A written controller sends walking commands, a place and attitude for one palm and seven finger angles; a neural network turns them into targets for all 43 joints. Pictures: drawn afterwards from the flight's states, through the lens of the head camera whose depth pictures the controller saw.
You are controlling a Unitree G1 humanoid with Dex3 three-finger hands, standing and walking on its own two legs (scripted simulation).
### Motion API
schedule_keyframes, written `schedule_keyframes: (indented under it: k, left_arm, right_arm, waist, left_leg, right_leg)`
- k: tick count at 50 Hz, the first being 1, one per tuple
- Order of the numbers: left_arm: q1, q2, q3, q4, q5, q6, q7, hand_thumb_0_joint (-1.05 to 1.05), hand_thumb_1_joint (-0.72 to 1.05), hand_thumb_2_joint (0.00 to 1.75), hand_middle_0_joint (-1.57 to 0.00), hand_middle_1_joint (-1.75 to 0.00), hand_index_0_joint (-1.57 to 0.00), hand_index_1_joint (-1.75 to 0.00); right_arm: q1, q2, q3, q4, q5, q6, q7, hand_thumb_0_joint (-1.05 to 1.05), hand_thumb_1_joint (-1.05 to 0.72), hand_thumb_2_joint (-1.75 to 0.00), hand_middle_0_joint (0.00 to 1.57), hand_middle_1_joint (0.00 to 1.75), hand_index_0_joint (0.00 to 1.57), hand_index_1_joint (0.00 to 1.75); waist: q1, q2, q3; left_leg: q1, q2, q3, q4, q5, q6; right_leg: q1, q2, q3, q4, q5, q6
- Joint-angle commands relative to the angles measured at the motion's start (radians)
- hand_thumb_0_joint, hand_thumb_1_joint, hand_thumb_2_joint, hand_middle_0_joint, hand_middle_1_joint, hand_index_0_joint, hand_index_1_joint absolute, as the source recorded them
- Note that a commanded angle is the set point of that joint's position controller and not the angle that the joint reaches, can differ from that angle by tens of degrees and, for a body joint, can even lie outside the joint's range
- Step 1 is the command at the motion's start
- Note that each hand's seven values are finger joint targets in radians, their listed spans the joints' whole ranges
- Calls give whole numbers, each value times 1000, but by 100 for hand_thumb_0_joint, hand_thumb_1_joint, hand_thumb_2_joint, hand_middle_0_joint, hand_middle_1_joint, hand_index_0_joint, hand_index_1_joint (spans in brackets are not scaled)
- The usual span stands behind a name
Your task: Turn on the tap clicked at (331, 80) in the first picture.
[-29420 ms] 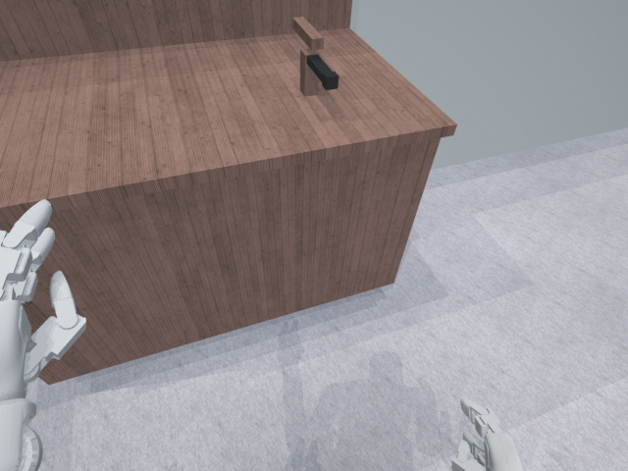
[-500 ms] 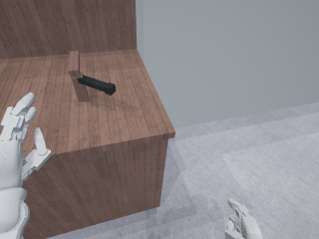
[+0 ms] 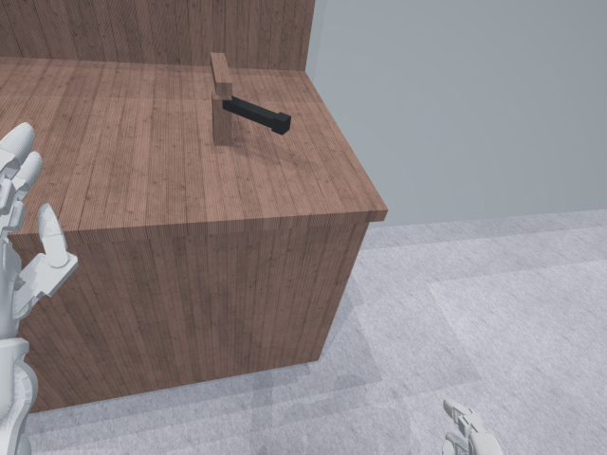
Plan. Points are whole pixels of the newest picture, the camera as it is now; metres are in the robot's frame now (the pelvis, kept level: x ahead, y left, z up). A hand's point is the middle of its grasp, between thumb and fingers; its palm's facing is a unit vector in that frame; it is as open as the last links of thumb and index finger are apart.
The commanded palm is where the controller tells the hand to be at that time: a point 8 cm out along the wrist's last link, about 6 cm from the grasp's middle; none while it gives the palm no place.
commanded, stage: come to a stop and stand still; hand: left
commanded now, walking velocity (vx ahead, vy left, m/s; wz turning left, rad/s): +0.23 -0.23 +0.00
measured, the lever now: (281, 123) +0.64 +0.13 +0.13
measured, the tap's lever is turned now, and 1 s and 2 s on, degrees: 49 49 49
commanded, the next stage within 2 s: look again from close up in 1.58 s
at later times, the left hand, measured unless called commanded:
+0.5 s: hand (56, 283) +0.18 +0.26 +0.21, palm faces +0.38 -0.88 -0.27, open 7.4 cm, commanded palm +0.13 +0.29 +0.21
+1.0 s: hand (55, 267) +0.20 +0.28 +0.19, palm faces +0.38 -0.84 -0.38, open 7.4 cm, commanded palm +0.15 +0.31 +0.21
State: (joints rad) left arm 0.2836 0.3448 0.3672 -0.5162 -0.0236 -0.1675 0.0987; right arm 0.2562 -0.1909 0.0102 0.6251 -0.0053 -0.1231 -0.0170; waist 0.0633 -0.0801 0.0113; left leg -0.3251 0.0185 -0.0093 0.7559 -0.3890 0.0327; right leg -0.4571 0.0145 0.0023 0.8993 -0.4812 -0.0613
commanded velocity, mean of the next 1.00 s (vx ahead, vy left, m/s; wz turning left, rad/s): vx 0.05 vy -0.05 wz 0.00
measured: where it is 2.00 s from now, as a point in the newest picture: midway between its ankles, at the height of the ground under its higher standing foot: outside the picture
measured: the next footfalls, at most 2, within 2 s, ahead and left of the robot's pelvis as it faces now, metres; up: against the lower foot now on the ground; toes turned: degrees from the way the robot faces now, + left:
right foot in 0.36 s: -0.02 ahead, -0.05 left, +0.00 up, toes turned -3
left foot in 0.58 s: +0.05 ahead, +0.17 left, +0.00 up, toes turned -1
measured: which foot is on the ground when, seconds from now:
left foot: down 0.00-0.34, up 0.36-0.56, down 0.58-1.00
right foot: up 0.00-0.34, down 0.36-1.00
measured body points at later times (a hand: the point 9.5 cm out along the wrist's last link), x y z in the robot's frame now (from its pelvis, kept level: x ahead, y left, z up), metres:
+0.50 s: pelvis -0.05 +0.02 +0.02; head -0.06 +0.04 +0.47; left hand +0.15 +0.30 +0.22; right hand +0.10 -0.22 -0.05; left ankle +0.01 +0.15 -0.65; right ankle -0.06 -0.05 -0.70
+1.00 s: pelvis -0.02 +0.04 +0.03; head -0.01 +0.03 +0.48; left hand +0.18 +0.32 +0.21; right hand +0.15 -0.19 -0.06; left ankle +0.01 +0.17 -0.70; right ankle -0.06 -0.05 -0.70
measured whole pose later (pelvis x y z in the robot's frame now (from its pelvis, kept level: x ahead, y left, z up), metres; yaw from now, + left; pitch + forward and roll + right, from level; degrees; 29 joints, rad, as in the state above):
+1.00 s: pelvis -0.02 +0.04 +0.03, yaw -2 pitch -2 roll +0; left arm 0.41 0.34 0.33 -0.41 -0.05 -0.15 0.12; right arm 0.19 -0.20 0.02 0.62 0.01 -0.09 -0.03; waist 0.03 0.02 0.05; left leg -0.24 0.02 0.00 0.50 -0.22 -0.02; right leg -0.14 0.03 -0.04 0.50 -0.32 -0.05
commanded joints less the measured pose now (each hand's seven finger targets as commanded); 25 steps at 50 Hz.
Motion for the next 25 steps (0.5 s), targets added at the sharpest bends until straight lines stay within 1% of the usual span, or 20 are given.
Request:
schedule_keyframes:
  k: [1, 2, 3, 4, 6, 9, 12, 13, 14, 15, 16, 17, 18, 19, 20, 21, 22, 23, 24, 25]
  left_arm:
    - [-237, 201, 42, -199, 6, -76, -6, 0, 90, 90, -20, -30, -20, -30]
    - [-203, 208, 63, -218, 0, -75, -5, 0, 90, 90, -20, -30, -20, -30]
    - [-117, 195, 68, -218, -3, -69, -3, 0, 90, 90, -20, -30, -20, -30]
    - [-77, 198, 78, -260, -2, -69, 0, 0, 90, 90, -20, -30, -20, -30]
    - [20, 185, 76, -257, -13, -57, 2, 0, 90, 90, -20, -30, -20, -30]
    - [35, 199, 85, -202, -11, -28, 12, 0, 90, 90, -20, -30, -20, -30]
    - [9, 200, 78, -112, -9, 1, 25, 0, 90, 90, -20, -30, -20, -30]
    - [3, 213, 84, -86, -11, 11, 27, 0, 90, 90, -20, -30, -20, -30]
    - [14, 196, 61, -66, -9, 20, 21, 0, 90, 90, -20, -30, -20, -30]
    - [18, 201, 57, -61, -12, 24, 15, 0, 90, 90, -20, -30, -20, -30]
    - [4, 215, 61, -70, -6, 22, 9, 0, 90, 90, -20, -30, -20, -30]
    - [-41, 229, 68, -122, -11, 6, 10, 0, 90, 90, -20, -30, -20, -30]
    - [-106, 280, 121, -203, -18, -19, 24, 0, 90, 90, -20, -30, -20, -30]
    - [-148, 223, 92, -177, -19, -41, 26, 0, 90, 90, -20, -30, -20, -30]
    - [-81, 177, 47, -113, -28, -33, 20, 0, 90, 90, -20, -30, -20, -30]
    - [-65, 168, 43, -145, -29, -43, 17, 0, 90, 90, -20, -30, -20, -30]
    - [-57, 190, 69, -175, -25, -58, 26, 0, 90, 90, -20, -30, -20, -30]
    - [-62, 207, 82, -212, -24, -69, 39, 0, 90, 90, -20, -30, -20, -30]
    - [-107, 236, 96, -266, -22, -78, 47, 0, 90, 90, -20, -30, -20, -30]
    - [-66, 232, 98, -255, -17, -80, 57, 0, 90, 90, -20, -30, -20, -30]
  right_arm:
    - [-112, -126, -63, -157, 11, -71, 24, 0, -90, -90, 20, 30, 20, 30]
    - [-131, -140, -68, -165, 2, -62, 27, 0, -90, -90, 20, 30, 20, 30]
    - [-131, -144, -66, -163, 4, -55, 30, 0, -90, -90, 20, 30, 20, 30]
    - [-143, -144, -64, -170, 8, -51, 31, 0, -90, -90, 20, 30, 20, 30]
    - [-125, -133, -63, -160, 1, -37, 31, 0, -90, -90, 20, 30, 20, 30]
    - [-119, -114, -52, -170, -3, -10, 3, 0, -90, -90, 20, 30, 20, 30]
    - [-107, -116, -50, -176, -10, 1, -30, 0, -90, -90, 20, 30, 20, 30]
    - [-115, -117, -50, -180, -12, 2, -34, 0, -90, -90, 20, 30, 20, 30]
    - [-114, -119, -50, -177, -12, 1, -34, 0, -90, -90, 20, 30, 20, 30]
    - [-114, -122, -52, -171, -9, 0, -29, 0, -90, -90, 20, 30, 20, 30]
    - [-98, -116, -56, -162, -3, 4, -23, 0, -90, -90, 20, 30, 20, 30]
    - [-110, -104, -53, -175, 14, 9, -16, 0, -90, -90, 20, 30, 20, 30]
    - [-136, -101, -38, -197, 18, 4, -5, 0, -90, -90, 20, 30, 20, 30]
    - [-142, -102, -32, -176, 9, -16, 4, 0, -90, -90, 20, 30, 20, 30]
    - [-112, -144, -76, -161, 22, -32, 2, 0, -90, -90, 20, 30, 20, 30]
    - [-125, -163, -86, -160, 20, -33, 4, 0, -90, -90, 20, 30, 20, 30]
    - [-136, -143, -68, -147, 21, -25, -5, 0, -90, -90, 20, 30, 20, 30]
    - [-141, -124, -54, -144, 16, -19, -10, 0, -90, -90, 20, 30, 20, 30]
    - [-174, -116, -49, -145, 11, -23, -18, 0, -90, -90, 20, 30, 20, 30]
    - [-154, -100, -39, -136, 2, -28, -23, 0, -90, -90, 20, 30, 20, 30]
  waist:
    - [-90, 265, 51]
    - [-79, 209, 71]
    - [-69, 185, 50]
    - [-55, 252, 6]
    - [-50, 312, -25]
    - [-40, 340, -16]
    - [-39, 329, -54]
    - [-32, 307, -71]
    - [-34, 275, -71]
    - [-28, 191, -91]
    - [-36, 23, -106]
    - [-41, -144, -90]
    - [-50, -116, -49]
    - [-58, -54, -58]
    - [-73, -132, 30]
    - [-73, -66, 111]
    - [-70, 53, 103]
    - [-65, 104, 71]
    - [-57, 132, 56]
    - [-54, 173, -2]
  left_leg:
    - [79, 300, -626, -611, -323, 124]
    - [72, 301, -598, -612, -342, 100]
    - [61, 279, -492, -596, -332, 90]
    - [70, 224, -379, -590, -305, 49]
    - [42, 195, -255, -636, -311, -4]
    - [-8, 181, -149, -714, -303, -80]
    - [10, 177, -82, -681, -228, -85]
    - [-16, 174, -72, -614, -202, -80]
    - [-34, 136, -30, -529, -174, -85]
    - [-67, 94, 9, -368, -139, -81]
    - [-99, 20, 93, -54, -95, -50]
    - [-216, -43, 86, 308, -98, -36]
    - [-329, -24, 21, 559, -86, -46]
    - [-360, 11, -55, 574, -77, -44]
    - [-369, 43, -96, 507, -14, -51]
    - [-320, 75, -113, 436, 56, -53]
    - [-242, 92, -84, 329, 59, -44]
    - [-149, 90, -40, 190, 52, -35]
    - [-46, 96, -21, 41, 35, -27]
    - [74, 40, 58, -101, 97, -26]
  right_leg:
    - [-361, 50, 83, 544, 39, 50]
    - [-369, 23, 94, 495, 94, 50]
    - [-321, 16, 70, 445, 158, 46]
    - [-262, 28, 27, 394, 190, 44]
    - [-142, 54, -43, 287, 216, 38]
    - [67, 81, -127, 4, 175, 26]
    - [303, 117, -189, -288, 63, 3]
    - [397, 119, -189, -383, 37, -10]
    - [447, 110, -179, -458, 59, -19]
    - [497, 56, -121, -535, 84, -48]
    - [473, -62, 0, -579, 123, -104]
    - [408, -246, 231, -627, 158, -197]
    - [338, -336, 324, -659, 272, -255]
    - [321, -362, 306, -650, 207, -255]
    - [212, -354, 385, -708, -35, -234]
    - [107, -351, 391, -723, -65, -237]
    - [79, -343, 323, -698, 6, -232]
    - [84, -325, 228, -660, 73, -209]
    - [67, -314, 186, -611, 68, -179]
    - [93, -252, 107, -547, 64, -134]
